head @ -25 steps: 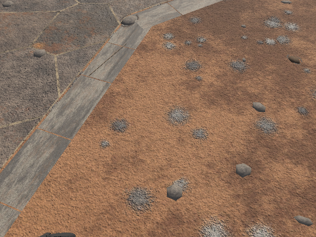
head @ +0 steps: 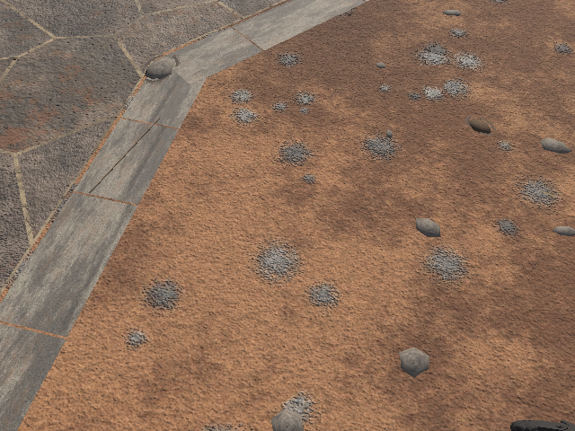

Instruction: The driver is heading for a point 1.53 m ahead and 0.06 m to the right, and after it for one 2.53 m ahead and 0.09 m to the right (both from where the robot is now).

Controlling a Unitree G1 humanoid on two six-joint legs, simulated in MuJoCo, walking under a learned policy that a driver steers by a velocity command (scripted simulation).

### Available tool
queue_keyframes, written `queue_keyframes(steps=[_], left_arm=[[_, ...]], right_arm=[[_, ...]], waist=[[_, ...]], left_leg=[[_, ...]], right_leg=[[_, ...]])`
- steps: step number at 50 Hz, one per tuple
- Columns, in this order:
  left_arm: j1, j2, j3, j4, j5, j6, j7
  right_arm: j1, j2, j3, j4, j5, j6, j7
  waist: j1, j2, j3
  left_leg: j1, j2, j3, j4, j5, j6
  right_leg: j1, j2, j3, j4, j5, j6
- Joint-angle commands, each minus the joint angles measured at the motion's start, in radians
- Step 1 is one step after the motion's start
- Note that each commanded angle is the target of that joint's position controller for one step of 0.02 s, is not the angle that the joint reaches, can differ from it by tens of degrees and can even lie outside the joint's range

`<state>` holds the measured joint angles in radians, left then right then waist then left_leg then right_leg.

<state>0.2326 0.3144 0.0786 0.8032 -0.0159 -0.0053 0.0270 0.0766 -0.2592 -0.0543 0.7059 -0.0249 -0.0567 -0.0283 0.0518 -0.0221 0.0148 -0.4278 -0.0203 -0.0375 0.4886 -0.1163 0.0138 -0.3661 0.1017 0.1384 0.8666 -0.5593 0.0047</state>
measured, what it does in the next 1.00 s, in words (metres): steps on the spot: right foot, then left foot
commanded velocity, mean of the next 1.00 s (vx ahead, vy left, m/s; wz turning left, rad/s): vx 0.06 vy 0.00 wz -0.20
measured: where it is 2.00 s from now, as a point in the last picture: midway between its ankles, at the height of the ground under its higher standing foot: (348, 407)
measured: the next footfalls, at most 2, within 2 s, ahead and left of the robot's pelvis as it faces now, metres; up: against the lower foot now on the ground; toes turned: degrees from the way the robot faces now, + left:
right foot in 0.32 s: +0.04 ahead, -0.14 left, +0.00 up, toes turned -10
left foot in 0.64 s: +0.07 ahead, +0.10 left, +0.00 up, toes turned -11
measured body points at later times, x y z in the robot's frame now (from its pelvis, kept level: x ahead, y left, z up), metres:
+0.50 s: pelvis +0.01 -0.04 +0.01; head +0.03 -0.07 +0.46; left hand +0.20 +0.19 -0.08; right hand +0.07 -0.34 -0.12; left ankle +0.04 +0.11 -0.68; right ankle +0.00 -0.13 -0.73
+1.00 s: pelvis +0.04 -0.03 +0.00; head +0.04 -0.03 +0.45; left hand +0.17 +0.22 -0.13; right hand +0.04 -0.31 -0.14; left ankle +0.03 +0.11 -0.73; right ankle +0.00 -0.13 -0.73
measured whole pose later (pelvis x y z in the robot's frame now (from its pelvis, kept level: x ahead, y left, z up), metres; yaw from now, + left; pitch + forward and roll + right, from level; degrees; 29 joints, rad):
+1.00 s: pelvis +0.04 -0.03 +0.00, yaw -11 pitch +0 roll +0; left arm 0.25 0.26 0.07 0.88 -0.02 -0.05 0.01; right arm 0.29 -0.25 -0.05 0.92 0.02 -0.05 -0.03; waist 0.00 0.01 -0.01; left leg -0.21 0.03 -0.02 0.58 -0.37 0.00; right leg -0.26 0.02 0.00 0.63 -0.42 -0.07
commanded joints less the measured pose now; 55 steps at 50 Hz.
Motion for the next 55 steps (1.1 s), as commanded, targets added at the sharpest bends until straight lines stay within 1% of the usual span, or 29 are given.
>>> queue_keyframes(steps=[1,4,8,12,15,16,17,18,19,20,22,24,27,29,31,32,33,34,35,36,39,42,45,48,50,52,53,54,55], left_arm=[[0.078,0.150,0.039,-0.054,-0.007,0.019,0.007],[0.055,0.096,0.032,-0.081,-0.007,0.058,0.010],[-0.001,0.050,0.014,-0.134,0.001,0.055,-0.001],[-0.013,0.058,0.008,-0.149,0.008,0.051,-0.019],[0.052,0.058,0.012,-0.121,0.015,0.050,-0.032],[0.061,0.079,0.016,-0.119,0.021,0.051,-0.032],[0.062,0.156,0.028,-0.135,0.028,0.053,-0.019],[0.003,0.192,0.027,-0.160,0.044,0.049,-0.020],[-0.004,0.154,0.020,-0.165,0.064,0.029,-0.024],[-0.041,0.128,0.011,-0.154,0.062,0.011,-0.025],[-0.112,0.089,-0.002,-0.150,0.035,-0.008,-0.021],[-0.124,0.051,-0.016,-0.135,0.034,-0.012,-0.015],[-0.098,0.055,-0.013,-0.110,0.029,-0.007,-0.013],[-0.084,0.065,-0.010,-0.092,0.027,0.000,-0.013],[-0.099,0.052,-0.017,-0.075,0.013,0.003,-0.014],[-0.075,0.043,-0.019,-0.062,0.011,-0.002,-0.015],[-0.057,0.029,-0.024,-0.057,0.026,-0.011,-0.020],[-0.014,0.035,-0.017,-0.052,0.032,-0.019,-0.028],[-0.066,0.042,-0.019,-0.044,0.036,-0.018,-0.027],[-0.104,0.049,-0.014,-0.045,0.030,-0.013,-0.024],[-0.106,0.030,-0.014,-0.031,0.028,0.009,-0.012],[-0.077,0.041,-0.003,-0.004,0.013,0.015,-0.005],[-0.066,0.024,-0.003,-0.003,0.000,-0.021,-0.006],[-0.075,-0.006,-0.003,-0.003,-0.006,-0.067,-0.022],[-0.043,-0.010,-0.002,0.009,-0.014,-0.083,-0.031],[0.092,0.025,0.012,0.069,-0.016,-0.092,-0.033],[0.189,0.084,0.031,0.105,-0.016,-0.096,-0.030],[0.286,0.180,0.057,0.124,-0.013,-0.098,-0.039],[0.304,0.133,0.040,0.120,0.006,-0.103,-0.044]], right_arm=[[0.075,-0.120,-0.034,-0.059,0.004,0.014,-0.007],[0.008,-0.135,-0.034,-0.058,-0.004,0.032,-0.011],[0.025,-0.150,-0.043,-0.043,0.001,0.039,-0.021],[0.033,-0.183,-0.052,-0.026,0.018,0.048,-0.008],[0.027,-0.180,-0.046,-0.004,0.046,0.056,0.001],[0.080,-0.150,-0.036,0.023,0.049,0.056,0.005],[0.116,-0.073,-0.013,0.018,0.013,0.051,0.017],[0.076,-0.081,-0.017,-0.017,0.000,0.046,0.013],[0.015,-0.147,-0.035,-0.019,0.011,0.051,0.002],[0.028,-0.157,-0.045,-0.005,0.025,0.059,-0.002],[0.089,-0.149,-0.051,0.044,0.015,0.077,-0.014],[0.118,-0.122,-0.046,0.061,0.017,0.076,-0.013],[0.077,-0.081,-0.025,0.057,0.025,0.066,-0.009],[0.076,-0.091,-0.023,0.060,0.031,0.064,-0.006],[0.122,-0.087,-0.019,0.084,0.029,0.060,-0.001],[0.132,-0.108,-0.019,0.093,0.016,0.058,0.001],[0.147,-0.154,-0.025,0.093,0.006,0.057,-0.002],[0.133,-0.210,-0.041,0.112,0.019,0.059,-0.001],[0.119,-0.152,-0.033,0.115,0.025,0.057,0.008],[0.108,-0.116,-0.022,0.118,0.016,0.052,0.012],[0.099,-0.105,-0.014,0.138,0.011,0.036,0.008],[0.138,-0.123,-0.020,0.163,0.028,0.040,-0.004],[0.164,-0.130,-0.020,0.156,0.041,0.017,-0.011],[0.216,-0.165,-0.033,0.172,0.049,-0.008,-0.002],[0.185,-0.171,-0.034,0.161,0.053,-0.010,0.005],[0.071,-0.127,-0.020,0.118,0.058,-0.010,0.013],[0.026,-0.080,-0.006,0.089,0.054,-0.021,0.014],[0.011,-0.076,-0.005,0.056,0.049,-0.045,0.012],[0.002,-0.112,-0.015,0.053,0.053,-0.059,0.013]], waist=[[-0.040,0.131,-0.188],[-0.023,0.161,-0.094],[-0.048,0.179,-0.124],[-0.058,0.192,-0.153],[-0.014,0.176,-0.132],[-0.016,0.134,-0.116],[-0.060,-0.104,-0.133],[-0.057,-0.255,-0.088],[-0.007,-0.175,-0.080],[-0.035,-0.156,-0.059],[-0.066,-0.144,-0.046],[-0.084,-0.122,-0.063],[-0.048,-0.118,-0.079],[-0.036,-0.118,-0.088],[-0.073,-0.097,-0.076],[-0.072,-0.068,-0.079],[-0.053,-0.007,-0.091],[0.004,0.113,-0.082],[-0.040,0.110,-0.072],[-0.051,0.091,-0.048],[-0.048,0.092,-0.021],[-0.055,0.066,0.021],[-0.064,0.076,0.106],[-0.070,0.159,0.088],[-0.040,0.195,0.098],[0.034,0.128,0.095],[0.058,-0.029,0.075],[0.081,-0.245,0.037],[0.081,-0.207,0.034]], left_leg=[[0.403,0.366,-0.324,-0.111,0.372,0.230],[0.201,0.273,-0.145,-0.188,0.210,0.203],[0.223,0.286,-0.066,-0.198,0.223,0.228],[0.230,0.310,-0.052,-0.177,0.217,0.232],[0.178,0.284,-0.028,-0.103,0.106,0.171],[0.109,0.247,0.007,-0.050,0.008,0.100],[-0.032,0.148,0.116,0.172,-0.238,-0.009],[-0.145,0.056,0.108,0.289,-0.504,-0.062],[-0.108,0.082,0.027,0.422,-0.487,-0.065],[-0.103,0.082,0.007,0.475,-0.431,-0.060],[-0.093,0.089,-0.007,0.498,-0.332,-0.074],[-0.032,0.084,-0.004,0.481,-0.281,-0.089],[0.035,0.082,0.016,0.278,-0.279,-0.094],[0.086,0.073,0.026,0.169,-0.276,-0.093],[0.199,0.063,0.038,-0.066,-0.080,-0.073],[0.278,0.081,0.008,-0.121,0.055,-0.056],[0.349,0.146,-0.054,-0.101,0.230,-0.034],[0.327,0.148,-0.034,-0.032,0.186,0.003],[0.246,0.125,-0.028,-0.052,0.037,0.016],[0.211,0.116,-0.028,-0.074,-0.021,0.008],[0.194,0.102,-0.015,-0.083,-0.033,-0.014],[0.141,0.075,-0.008,-0.080,-0.448,0.023],[0.103,0.125,-0.102,-0.113,-0.625,0.083],[0.190,0.252,-0.301,-0.213,-0.650,0.163],[0.151,0.298,-0.360,-0.254,-0.609,0.190],[0.023,0.191,-0.192,-0.134,-0.420,0.117],[-0.094,0.078,-0.028,0.104,-0.257,0.045],[-0.280,-0.008,0.074,0.384,-0.231,-0.003],[-0.435,0.001,0.001,0.591,-0.441,0.001]], right_leg=[[-0.293,-0.096,-0.031,0.366,-0.021,0.063],[-0.212,-0.117,-0.084,0.336,0.110,0.087],[-0.143,-0.141,-0.117,0.131,0.161,0.081],[-0.006,-0.124,-0.154,-0.071,0.179,0.045],[0.162,-0.086,-0.196,-0.364,0.341,-0.017],[0.253,-0.103,-0.150,-0.468,0.421,-0.049],[0.360,-0.322,0.129,-0.531,0.606,-0.116],[0.242,-0.497,0.281,-0.555,0.688,-0.285],[0.157,-0.465,0.261,-0.580,0.587,-0.313],[0.138,-0.406,0.188,-0.583,0.540,-0.273],[0.140,-0.340,0.103,-0.569,0.560,-0.208],[0.138,-0.307,0.048,-0.545,0.685,-0.203],[0.199,-0.293,0.033,-0.505,0.731,-0.208],[0.224,-0.311,0.071,-0.492,0.732,-0.224],[0.197,-0.289,0.069,-0.475,0.671,-0.191],[0.166,-0.267,0.067,-0.476,0.602,-0.151],[0.122,-0.225,0.037,-0.451,0.513,-0.106],[0.109,-0.155,-0.029,-0.468,0.428,-0.075],[0.165,-0.129,-0.067,-0.445,0.394,-0.043],[0.172,-0.129,-0.071,-0.431,0.382,-0.038],[0.166,-0.136,-0.065,-0.431,0.411,-0.050],[0.094,-0.097,-0.092,-0.411,0.000,-0.071],[-0.017,-0.110,-0.076,-0.377,-0.105,-0.090],[-0.069,-0.087,-0.146,-0.243,0.068,-0.079],[0.000,-0.088,-0.166,-0.250,0.137,-0.099],[0.214,-0.111,-0.109,-0.399,0.160,-0.129],[0.348,-0.206,0.089,-0.501,0.137,-0.175],[0.531,-0.381,0.405,-0.612,0.251,-0.272],[0.600,-0.464,0.522,-0.626,0.383,-0.328]])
